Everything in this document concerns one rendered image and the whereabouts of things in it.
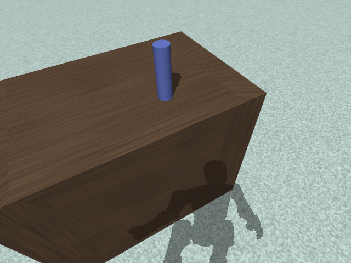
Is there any can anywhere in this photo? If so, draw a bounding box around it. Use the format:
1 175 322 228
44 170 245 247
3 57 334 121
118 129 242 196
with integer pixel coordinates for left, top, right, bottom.
152 40 173 101

